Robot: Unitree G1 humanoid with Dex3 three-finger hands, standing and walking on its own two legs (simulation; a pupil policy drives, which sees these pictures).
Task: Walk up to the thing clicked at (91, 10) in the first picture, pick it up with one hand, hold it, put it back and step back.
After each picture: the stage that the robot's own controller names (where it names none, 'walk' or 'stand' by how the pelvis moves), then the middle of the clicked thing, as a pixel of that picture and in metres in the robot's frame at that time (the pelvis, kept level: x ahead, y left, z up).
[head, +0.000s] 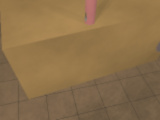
stand; (90, 5) +0.94 -0.06 -0.02
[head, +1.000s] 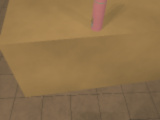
rise first; (99, 10) +0.83 -0.08 +0.00
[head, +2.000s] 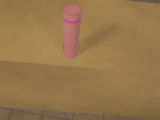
rise first; (71, 34) +0.56 +0.08 +0.02
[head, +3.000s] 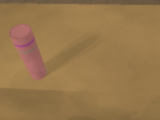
stand; (31, 55) +0.45 +0.21 +0.03
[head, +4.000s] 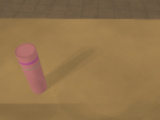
stand; (33, 71) +0.42 +0.21 -0.02
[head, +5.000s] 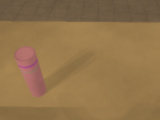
stand; (32, 74) +0.41 +0.21 -0.02
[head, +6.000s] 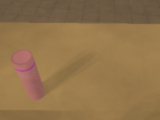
stand; (30, 77) +0.40 +0.21 -0.02
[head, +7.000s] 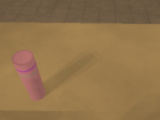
stand; (31, 78) +0.39 +0.21 -0.02
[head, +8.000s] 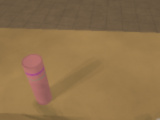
rise first; (39, 82) +0.39 +0.19 -0.02
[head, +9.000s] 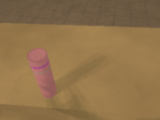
go down; (44, 75) +0.41 +0.19 -0.02
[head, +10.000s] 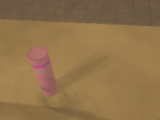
go down; (44, 74) +0.41 +0.19 -0.02
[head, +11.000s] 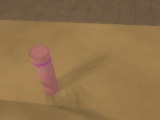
go down; (46, 73) +0.42 +0.19 -0.02
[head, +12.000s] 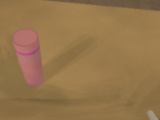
go down; (31, 62) +0.41 +0.16 +0.02
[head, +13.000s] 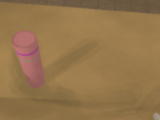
approach; (31, 63) +0.42 +0.17 +0.02
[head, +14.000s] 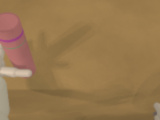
close; (18, 51) +0.43 +0.19 +0.05
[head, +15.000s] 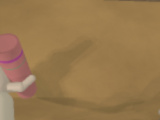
lift; (18, 71) +0.37 +0.19 +0.05
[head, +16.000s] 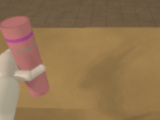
lift; (29, 61) +0.34 +0.17 +0.17
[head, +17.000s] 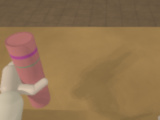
hold; (32, 74) +0.32 +0.16 +0.13
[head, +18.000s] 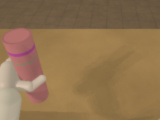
hold; (29, 70) +0.33 +0.17 +0.14
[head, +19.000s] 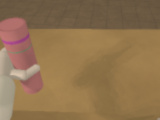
crouch; (24, 60) +0.36 +0.18 +0.15
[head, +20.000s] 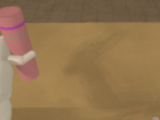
lower; (20, 48) +0.42 +0.19 +0.14
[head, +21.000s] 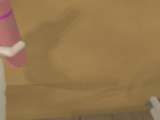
lower; (7, 36) +0.48 +0.19 +0.07
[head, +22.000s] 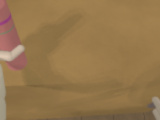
lower; (7, 40) +0.46 +0.19 +0.07
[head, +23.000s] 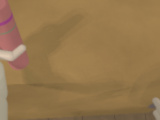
lower; (9, 39) +0.46 +0.19 +0.07
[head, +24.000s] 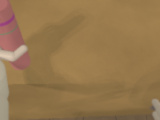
lower; (10, 39) +0.46 +0.19 +0.07
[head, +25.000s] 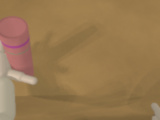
withdraw; (19, 55) +0.41 +0.17 +0.06
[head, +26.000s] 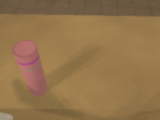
sink last; (32, 72) +0.39 +0.18 +0.03
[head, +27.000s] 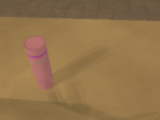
stand; (41, 66) +0.43 +0.19 +0.03
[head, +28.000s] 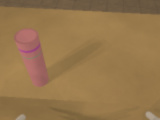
stand; (34, 61) +0.42 +0.19 +0.04
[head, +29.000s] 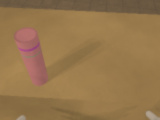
stand; (34, 60) +0.43 +0.19 +0.04
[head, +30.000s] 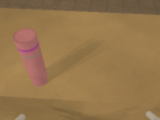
stand; (33, 61) +0.43 +0.19 +0.04
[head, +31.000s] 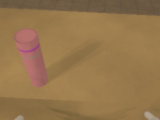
stand; (33, 61) +0.43 +0.19 +0.04
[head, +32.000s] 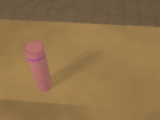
stand; (40, 69) +0.44 +0.19 -0.02
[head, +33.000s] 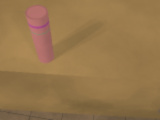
walk; (42, 38) +0.50 +0.16 +0.01
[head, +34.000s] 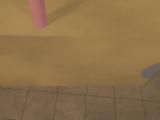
walk; (37, 3) +0.72 +0.23 +0.00
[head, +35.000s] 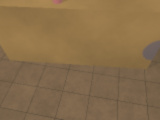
stand; out of the picture +1.07 +0.20 +0.01
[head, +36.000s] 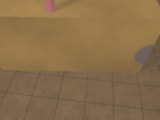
stand; out of the picture +1.04 +0.22 -0.01
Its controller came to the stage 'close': yes
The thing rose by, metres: 0.20
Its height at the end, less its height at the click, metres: +0.00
